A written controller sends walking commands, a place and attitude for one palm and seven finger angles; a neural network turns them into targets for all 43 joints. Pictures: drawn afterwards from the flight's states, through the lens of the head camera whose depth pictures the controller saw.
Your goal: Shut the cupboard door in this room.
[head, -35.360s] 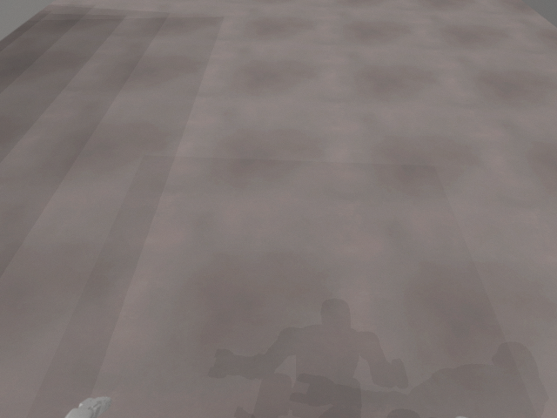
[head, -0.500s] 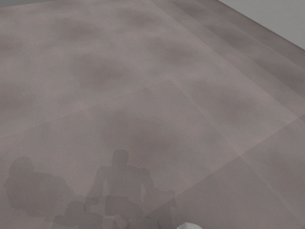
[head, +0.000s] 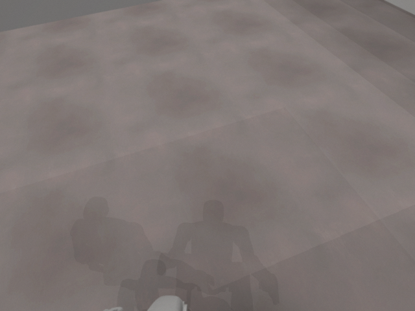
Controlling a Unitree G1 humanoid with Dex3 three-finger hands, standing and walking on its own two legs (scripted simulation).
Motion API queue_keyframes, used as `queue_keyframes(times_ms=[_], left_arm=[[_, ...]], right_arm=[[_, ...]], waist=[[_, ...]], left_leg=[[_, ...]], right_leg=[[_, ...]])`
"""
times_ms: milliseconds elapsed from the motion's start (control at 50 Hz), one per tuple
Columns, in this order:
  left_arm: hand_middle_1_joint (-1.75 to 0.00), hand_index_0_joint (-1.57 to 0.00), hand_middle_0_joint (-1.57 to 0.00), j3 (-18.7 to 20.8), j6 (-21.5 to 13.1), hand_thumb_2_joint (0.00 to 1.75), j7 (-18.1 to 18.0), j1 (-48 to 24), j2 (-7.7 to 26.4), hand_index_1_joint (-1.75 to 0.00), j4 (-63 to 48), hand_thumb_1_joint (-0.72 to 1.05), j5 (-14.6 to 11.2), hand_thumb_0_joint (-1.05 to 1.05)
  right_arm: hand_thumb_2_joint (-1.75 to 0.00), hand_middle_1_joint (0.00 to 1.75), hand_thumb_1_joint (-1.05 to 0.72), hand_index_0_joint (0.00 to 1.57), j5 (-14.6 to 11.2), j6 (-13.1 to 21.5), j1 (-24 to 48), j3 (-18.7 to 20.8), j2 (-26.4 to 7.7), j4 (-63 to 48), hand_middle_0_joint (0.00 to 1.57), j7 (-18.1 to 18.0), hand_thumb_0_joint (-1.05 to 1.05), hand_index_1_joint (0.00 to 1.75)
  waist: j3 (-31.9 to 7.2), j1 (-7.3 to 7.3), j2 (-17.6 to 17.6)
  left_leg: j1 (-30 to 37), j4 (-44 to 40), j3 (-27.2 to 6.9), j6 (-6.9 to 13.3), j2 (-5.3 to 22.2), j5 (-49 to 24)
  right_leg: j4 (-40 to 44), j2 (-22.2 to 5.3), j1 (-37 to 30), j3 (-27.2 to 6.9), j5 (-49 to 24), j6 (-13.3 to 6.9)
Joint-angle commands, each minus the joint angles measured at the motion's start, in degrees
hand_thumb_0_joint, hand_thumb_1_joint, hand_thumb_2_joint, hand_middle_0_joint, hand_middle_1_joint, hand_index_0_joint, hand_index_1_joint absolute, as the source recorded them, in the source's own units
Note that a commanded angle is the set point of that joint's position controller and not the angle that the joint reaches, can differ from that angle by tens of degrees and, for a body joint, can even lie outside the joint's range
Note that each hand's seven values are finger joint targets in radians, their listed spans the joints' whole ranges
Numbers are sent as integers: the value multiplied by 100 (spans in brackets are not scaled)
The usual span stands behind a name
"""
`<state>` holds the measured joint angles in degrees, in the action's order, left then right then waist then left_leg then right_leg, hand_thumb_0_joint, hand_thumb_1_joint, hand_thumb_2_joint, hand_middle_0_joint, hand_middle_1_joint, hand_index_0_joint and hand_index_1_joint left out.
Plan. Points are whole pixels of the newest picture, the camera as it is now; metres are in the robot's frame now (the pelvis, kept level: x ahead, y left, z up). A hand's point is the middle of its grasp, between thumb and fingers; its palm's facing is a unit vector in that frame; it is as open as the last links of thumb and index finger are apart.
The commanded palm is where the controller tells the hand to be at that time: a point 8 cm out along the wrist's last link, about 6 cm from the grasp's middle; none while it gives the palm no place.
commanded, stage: turn or walk to find it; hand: left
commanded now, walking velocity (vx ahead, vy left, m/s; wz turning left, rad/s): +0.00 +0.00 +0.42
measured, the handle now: out of the picture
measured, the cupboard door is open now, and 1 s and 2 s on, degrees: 88 88 88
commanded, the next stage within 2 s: none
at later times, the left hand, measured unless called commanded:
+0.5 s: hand out of the picture +0.00 +0.27 -0.17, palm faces +0.25 -0.94 -0.25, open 7.4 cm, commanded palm none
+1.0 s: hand out of the picture -0.05 +0.21 -0.16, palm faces +0.44 -0.86 -0.25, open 7.4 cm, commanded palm none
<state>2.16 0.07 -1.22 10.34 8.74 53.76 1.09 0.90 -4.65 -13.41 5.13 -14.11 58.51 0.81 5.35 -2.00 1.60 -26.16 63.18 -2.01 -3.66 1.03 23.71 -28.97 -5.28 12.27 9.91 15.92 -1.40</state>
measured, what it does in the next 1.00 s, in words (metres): steps on the spot, turning left: left foot, then right foot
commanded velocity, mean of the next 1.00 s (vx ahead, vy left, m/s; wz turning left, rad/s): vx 0.00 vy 0.00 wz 0.42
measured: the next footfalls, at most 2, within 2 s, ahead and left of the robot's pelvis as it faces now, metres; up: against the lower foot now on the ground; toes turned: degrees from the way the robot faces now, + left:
left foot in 0.20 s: +0.01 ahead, +0.16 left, +0.00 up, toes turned +10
right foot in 0.66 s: +0.06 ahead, -0.08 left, +0.00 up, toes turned +11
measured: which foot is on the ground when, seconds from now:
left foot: up 0.00-0.18, down 0.20-0.68, up 0.70-1.00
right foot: down 0.00-0.20, up 0.22-0.64, down 0.66-1.00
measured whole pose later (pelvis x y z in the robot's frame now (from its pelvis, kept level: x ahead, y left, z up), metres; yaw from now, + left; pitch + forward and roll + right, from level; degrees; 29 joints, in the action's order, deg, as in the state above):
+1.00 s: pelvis -0.02 +0.01 +0.00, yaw +25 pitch +0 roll +2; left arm 2.7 0.1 -1.0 12.1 10.0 54.2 1.6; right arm 0.5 -4.4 -11.1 4.2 -13.6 58.1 0.8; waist 5.9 -0.2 -0.1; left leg -21.6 51.1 0.4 -3.5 1.9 26.6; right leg -30.1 -7.5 13.3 12.3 16.0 -0.8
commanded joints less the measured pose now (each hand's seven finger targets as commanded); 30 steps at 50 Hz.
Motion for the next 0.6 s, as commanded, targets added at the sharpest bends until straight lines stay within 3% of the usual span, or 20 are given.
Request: queue_keyframes(times_ms=[0, 80, 120, 140, 160, 180, 200, 220, 240, 280, 340, 460, 540, 580], left_arm=[[-30, -20, -20, 325, -91, 90, -57, 531, 1372, -30, -215, 90, 39, 0], [-30, -20, -20, 391, -44, 90, -42, 627, 1549, -30, -122, 90, 67, 0], [-30, -20, -20, 399, -18, 90, -33, 505, 1568, -30, -71, 90, 54, 0], [-30, -20, -20, 398, 10, 90, -23, 498, 1562, -30, -77, 90, 14, 0], [-30, -20, -20, 379, 51, 90, -10, 496, 1423, -30, -99, 90, -35, 0], [-30, -20, -20, 311, 94, 90, 23, 607, 1063, -30, -264, 90, -68, 0], [-30, -20, -20, 190, 128, 90, 18, 243, 898, -30, -416, 90, -23, 0], [-30, -20, -20, 190, 212, 90, -36, -32, 941, -30, -385, 90, -4, 0], [-30, -20, -20, 231, 212, 90, -10, -167, 976, -30, -329, 90, -22, 0], [-30, -20, -20, 251, 180, 90, 70, 54, 1016, -30, -133, 90, -15, 0], [-30, -20, -20, 233, 172, 90, 80, 228, 1028, -30, -55, 90, -23, 0], [-30, -20, -20, 188, 155, 90, 49, -176, 941, -30, -268, 90, -47, 0], [-30, -20, -20, 163, 114, 90, 36, -89, 851, -30, -317, 90, -74, 0], [-30, -20, -20, 172, 73, 90, 30, 200, 868, -30, -261, 90, -86, 0]], right_arm=[[-90, 30, -90, 20, -7, 164, 409, -32, -211, -499, 20, -6, 0, 30], [-90, 30, -90, 20, -56, 260, 594, -109, -175, -601, 20, -17, 0, 30], [-90, 30, -90, 20, -62, 311, 371, -114, -193, -569, 20, -27, 0, 30], [-90, 30, -90, 20, -47, 342, 226, -112, -275, -528, 20, -26, 0, 30], [-90, 30, -90, 20, -38, 404, 18, -52, -528, -511, 20, -16, 0, 30], [-90, 30, -90, 20, 19, 444, -107, 88, -1151, -548, 20, -35, 0, 30], [-90, 30, -90, 20, 4, 379, -361, 151, -1462, -508, 20, -62, 0, 30], [-90, 30, -90, 20, 21, 394, -337, 134, -1321, -452, 20, -131, 0, 30], [-90, 30, -90, 20, 38, 386, -100, 88, -1196, -485, 20, -188, 0, 30], [-90, 30, -90, 20, 35, 422, 346, -21, -915, -606, 20, -208, 0, 30], [-90, 30, -90, 20, 1, 456, 370, -28, -849, -658, 20, -200, 0, 30], [-90, 30, -90, 20, 26, 418, 90, 48, -880, -616, 20, -178, 0, 30], [-90, 30, -90, 20, 54, 374, 230, 81, -870, -671, 20, -163, 0, 30], [-90, 30, -90, 20, 43, 358, 336, 93, -852, -698, 20, -154, 0, 30]], waist=[[-473, 404, -1175], [-668, 496, -1349], [-802, 329, -1273], [-847, 223, -1124], [-1005, 72, -517], [-1054, 9, 1163], [-919, -171, 1399], [-839, -191, 1371], [-561, -117, 1267], [-522, 140, 813], [-701, 194, 660], [-635, 27, 661], [-699, 80, 858], [-763, 231, 791]], left_leg=[[-145, -758, 243, -54, 70, 229], [341, -1902, 543, 38, 5, 361], [871, -2834, 668, 81, -37, -137], [1429, -3485, 727, 132, -57, -752], [2212, -4144, 368, 242, 253, -1475], [2928, -4375, -1451, 808, 1674, -2926], [2536, -4497, -1884, 1419, 2367, -3811], [2198, -4554, -1878, 1415, 2183, -3543], [1932, -4567, -1724, 1401, 1922, -3176], [2004, -4443, -1112, 1259, 1398, -3370], [2163, -4417, -845, 1231, 1225, -3526], [2211, -4318, -1246, 1361, 1261, -3624], [1810, -4133, -1497, 1328, 1151, -3605], [1489, -3922, -1539, 1208, 993, -3481]], right_leg=[[936, -1469, -674, -906, -2237, -626], [622, -1566, -798, -789, -2578, -674], [252, -1524, -697, -597, -2508, -469], [-23, -1417, -347, -412, -2185, -245], [-692, -1200, 236, -152, -1575, 49], [-1820, -422, 1621, 139, 736, 482], [-2601, -209, 1880, -209, 2221, 535], [-3047, -230, 1876, -699, 2037, 520], [-3310, -209, 1975, -823, 1689, 529], [-3455, -157, 1969, -839, 989, 556], [-3339, -98, 1835, -812, 760, 622], [-2533, 30, 1706, -813, 976, 666], [-1454, 225, 988, -695, 995, 592], [-635, 342, 400, -615, 467, 545]])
